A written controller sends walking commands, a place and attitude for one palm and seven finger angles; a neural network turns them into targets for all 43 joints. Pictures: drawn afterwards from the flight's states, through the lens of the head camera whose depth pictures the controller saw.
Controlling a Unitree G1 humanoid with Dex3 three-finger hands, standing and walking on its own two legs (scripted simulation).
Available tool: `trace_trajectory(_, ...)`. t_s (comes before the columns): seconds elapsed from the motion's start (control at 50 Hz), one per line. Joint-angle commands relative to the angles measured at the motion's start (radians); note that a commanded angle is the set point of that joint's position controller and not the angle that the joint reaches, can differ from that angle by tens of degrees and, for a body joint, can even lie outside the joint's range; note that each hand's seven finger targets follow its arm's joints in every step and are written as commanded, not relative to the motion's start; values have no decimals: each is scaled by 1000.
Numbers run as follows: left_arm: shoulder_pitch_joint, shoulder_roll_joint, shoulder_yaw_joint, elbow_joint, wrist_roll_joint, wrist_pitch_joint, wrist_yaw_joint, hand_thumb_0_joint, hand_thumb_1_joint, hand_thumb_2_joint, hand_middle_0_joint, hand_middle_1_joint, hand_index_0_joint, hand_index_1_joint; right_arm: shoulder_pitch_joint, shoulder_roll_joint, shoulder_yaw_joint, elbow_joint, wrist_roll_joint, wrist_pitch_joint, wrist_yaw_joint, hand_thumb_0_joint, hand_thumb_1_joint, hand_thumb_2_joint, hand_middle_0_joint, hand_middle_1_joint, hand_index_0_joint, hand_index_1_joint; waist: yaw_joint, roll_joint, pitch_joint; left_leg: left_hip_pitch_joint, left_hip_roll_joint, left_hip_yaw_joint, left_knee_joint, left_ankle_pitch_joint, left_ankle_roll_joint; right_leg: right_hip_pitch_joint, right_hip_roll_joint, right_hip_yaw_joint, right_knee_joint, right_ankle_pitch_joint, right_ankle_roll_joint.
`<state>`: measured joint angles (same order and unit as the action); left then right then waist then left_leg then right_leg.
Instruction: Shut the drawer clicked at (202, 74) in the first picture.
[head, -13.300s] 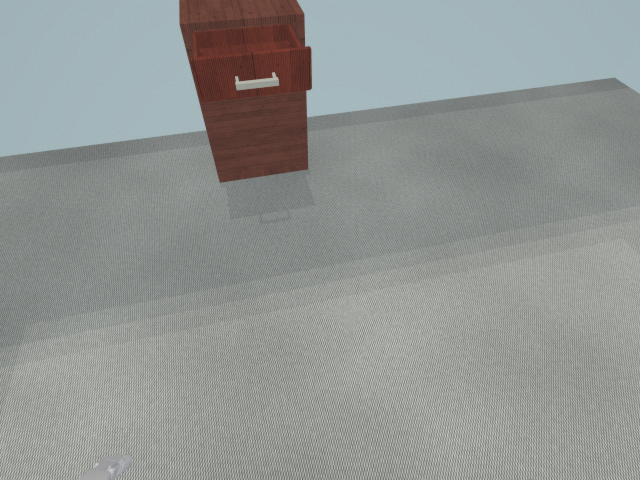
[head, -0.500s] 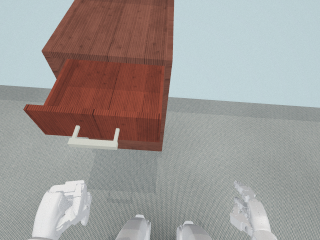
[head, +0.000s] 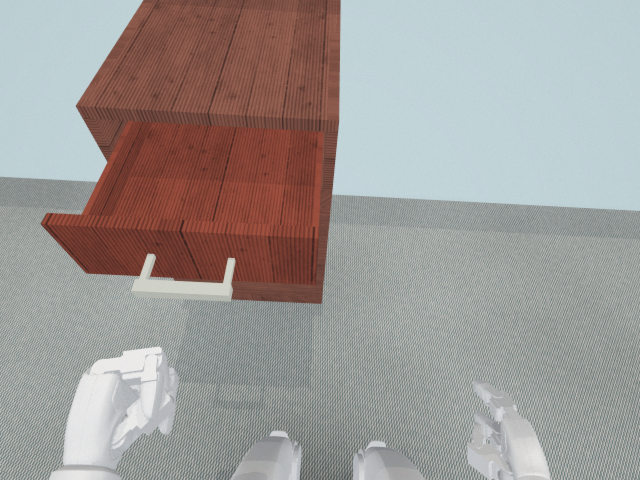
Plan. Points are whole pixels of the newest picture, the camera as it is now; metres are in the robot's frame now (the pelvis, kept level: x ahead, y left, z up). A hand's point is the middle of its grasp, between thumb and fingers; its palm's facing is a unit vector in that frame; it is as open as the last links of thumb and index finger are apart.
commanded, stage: bring the fist close to the handle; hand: left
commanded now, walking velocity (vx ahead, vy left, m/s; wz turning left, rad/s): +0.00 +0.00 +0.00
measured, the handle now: (186, 277) +0.40 +0.23 -0.05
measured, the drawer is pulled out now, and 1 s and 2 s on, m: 0.22 0.22 0.21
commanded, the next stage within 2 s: push the drawer shut in 1.44 s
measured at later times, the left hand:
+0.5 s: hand (188, 373) +0.24 +0.17 +0.00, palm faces +0.02 -1.00 -0.05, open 3.3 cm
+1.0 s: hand (199, 358) +0.28 +0.18 -0.06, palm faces +0.01 -1.00 -0.04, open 3.3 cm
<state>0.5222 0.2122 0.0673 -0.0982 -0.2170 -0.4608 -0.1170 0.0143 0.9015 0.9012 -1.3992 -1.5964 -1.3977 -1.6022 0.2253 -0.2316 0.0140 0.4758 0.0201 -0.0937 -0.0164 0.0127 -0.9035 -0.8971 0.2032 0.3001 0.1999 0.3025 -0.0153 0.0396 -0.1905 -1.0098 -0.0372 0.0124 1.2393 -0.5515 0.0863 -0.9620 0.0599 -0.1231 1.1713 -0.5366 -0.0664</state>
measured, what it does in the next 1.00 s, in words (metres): lowers itself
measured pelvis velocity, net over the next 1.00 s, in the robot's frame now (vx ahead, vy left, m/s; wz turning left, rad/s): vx -0.02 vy -0.01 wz -0.02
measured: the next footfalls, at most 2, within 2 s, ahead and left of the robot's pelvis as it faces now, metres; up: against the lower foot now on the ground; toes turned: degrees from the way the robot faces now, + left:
none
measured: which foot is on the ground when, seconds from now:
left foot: down 0.00-1.00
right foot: down 0.00-1.00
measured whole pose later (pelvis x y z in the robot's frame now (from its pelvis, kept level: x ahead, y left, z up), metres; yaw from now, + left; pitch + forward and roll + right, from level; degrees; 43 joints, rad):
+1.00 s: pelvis -0.02 -0.01 -0.06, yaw -1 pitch +27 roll -4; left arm 0.07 0.27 0.16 0.29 -0.25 -0.51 -0.20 0.02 0.90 0.90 -1.40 -1.60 -1.40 -1.60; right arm 0.15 -0.26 0.02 0.55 0.01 -0.08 0.00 0.01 -0.90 -0.90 0.20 0.30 0.20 0.30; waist -0.02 0.02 -0.20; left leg -1.36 -0.02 0.01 1.51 -0.62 0.08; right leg -1.31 0.06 -0.16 1.45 -0.61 -0.09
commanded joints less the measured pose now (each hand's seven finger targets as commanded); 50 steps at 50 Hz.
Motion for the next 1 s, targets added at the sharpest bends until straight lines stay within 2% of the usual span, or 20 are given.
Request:
trace_trajectory(0.0,26,115,70,-186,-13,-38,-43,0,900,900,-1400,-1600,-1400,-1600,-57,-141,-60,-173,12,-46,-19,0,-900,-900,200,300,200,300,6,-3,-196,161,38,-112,-212,208,-60,149,-20,93,-168,131,23)
trace_trajectory(0.04,-13,115,76,-228,-27,-54,-42,0,900,900,-1400,-1600,-1400,-1600,-50,-130,-59,-169,11,-52,-22,0,-900,-900,200,300,200,300,6,14,-221,179,37,-109,-202,246,-61,161,-21,95,-161,166,24)
trace_trajectory(0.08,-54,121,92,-218,-31,-80,-29,0,900,900,-1400,-1600,-1400,-1600,-49,-126,-57,-149,4,-56,-25,0,-900,-900,200,300,200,300,-4,23,-206,159,39,-114,-177,261,-62,118,-15,89,-135,174,23)
trace_trajectory(0.12,-81,93,78,-175,-29,-108,-24,0,900,900,-1400,-1600,-1400,-1600,-51,-124,-56,-128,-2,-65,-21,0,-900,-900,200,300,200,300,-14,27,-183,143,39,-115,-152,260,-67,70,-15,85,-115,171,23)
trace_trajectory(0.18,-109,78,64,-75,-25,-118,-40,0,900,900,-1400,-1600,-1400,-1600,-51,-137,-56,-112,-6,-70,-15,0,-900,-900,200,300,200,300,-28,-5,-170,90,38,-119,-120,226,-63,27,-14,86,-93,144,23)
trace_trajectory(0.26,-131,108,77,-48,-25,-89,-84,0,900,900,-1400,-1600,-1400,-1600,-51,-150,-59,-125,0,-65,-12,0,-900,-900,200,300,200,300,-5,13,-259,79,34,-104,-99,244,-57,75,-21,110,-81,179,25)
trace_trajectory(0.28,-157,126,87,-57,-26,-83,-87,0,900,900,-1400,-1600,-1400,-1600,-46,-153,-59,-123,1,-62,-13,0,-900,-900,200,300,200,300,-7,16,-277,89,36,-107,-97,266,-57,80,-19,107,-72,197,23)
trace_trajectory(0.3,-154,124,94,-79,-35,-80,-90,0,900,900,-1400,-1600,-1400,-1600,-48,-150,-60,-129,1,-61,-13,0,-900,-900,200,300,200,300,6,25,-319,100,34,-101,-94,285,-55,102,-21,113,-69,219,25)
trace_trajectory(0.34,-151,146,127,-109,-44,-77,-81,0,900,900,-1400,-1600,-1400,-1600,-50,-142,-60,-126,2,-56,-13,0,-900,-900,200,300,200,300,20,33,-348,97,33,-94,-88,317,-54,138,-23,123,-65,258,27)
trace_trajectory(0.4,-187,153,156,-73,-48,-83,-59,0,900,900,-1400,-1600,-1400,-1600,-57,-135,-58,-104,-3,-50,-13,0,-900,-900,200,300,200,300,16,12,-324,56,35,-94,-68,325,-53,122,-20,121,-46,276,28)
trace_trajectory(0.48,-237,119,123,33,-39,-91,-59,0,900,900,-1400,-1600,-1400,-1600,-63,-144,-56,-81,-5,-48,-6,0,-900,-900,200,300,200,300,-10,4,-260,-9,35,-97,-36,268,-52,44,-19,122,-31,218,27)
trace_trajectory(0.54,-260,123,121,72,-42,-94,-83,0,900,900,-1400,-1600,-1400,-1600,-57,-157,-59,-79,-3,-49,-3,0,-900,-900,200,300,200,300,-13,-23,-287,-28,35,-97,-22,246,-51,38,-23,128,-22,201,29)
trace_trajectory(0.6,-320,133,113,54,-46,-100,-103,0,900,900,-1400,-1600,-1400,-1600,-52,-164,-59,-80,-1,-51,-2,0,-900,-900,200,300,200,300,-9,8,-331,-11,36,-100,-12,268,-49,27,-24,127,-3,218,27)
trace_trajectory(0.7,-359,158,144,28,-46,-129,-72,0,900,900,-1400,-1600,-1400,-1600,-56,-163,-61,-70,-8,-50,2,0,-900,-900,200,300,200,300,5,32,-384,11,37,-107,4,291,-55,-13,-21,118,33,213,24)
trace_trajectory(0.74,-384,160,162,85,-45,-131,-55,0,900,900,-1400,-1600,-1400,-1600,-61,-161,-60,-58,-9,-43,5,0,-900,-900,200,300,200,300,-2,-16,-352,-55,34,-100,25,248,-52,-22,-22,128,38,183,28)
trace_trajectory(0.76,-387,164,174,108,-43,-133,-50,0,900,900,-1400,-1600,-1400,-1600,-65,-162,-60,-58,-9,-40,7,0,-900,-900,200,300,200,300,6,-15,-342,-86,31,-97,30,219,-52,-23,-23,134,37,152,27)
trace_trajectory(0.84,-491,162,159,191,-35,-125,-70,0,900,900,-1400,-1600,-1400,-1600,-69,-172,-56,-53,-5,-24,7,0,-900,-900,200,300,200,300,-14,-13,-320,-144,30,-94,61,152,-47,-71,-25,152,39,78,27)
trace_trajectory(0.88,-526,162,146,190,-39,-121,-88,0,900,900,-1400,-1600,-1400,-1600,-60,-179,-56,-54,-3,-21,3,0,-900,-900,200,300,200,300,-21,-6,-341,-131,34,-102,63,154,-44,-86,-21,148,46,78,25)
trace_trajectory(0.94,-597,161,121,138,-39,-131,-101,0,900,900,-1400,-1600,-1400,-1600,-59,-188,-56,-49,-2,-23,2,0,-900,-900,200,300,200,300,-19,77,-410,-36,38,-122,59,193,-53,-140,-20,127,72,105,20)
trace_trajectory(0.98,-621,177,131,132,-40,-136,-95,0,900,900,-1400,-1600,-1400,-1600,-48,-196,-57,-41,-6,-25,1,0,-900,-900,200,300,200,300,-25,69,-435,-8,44,-141,62,218,-57,-177,-16,110,97,116,20)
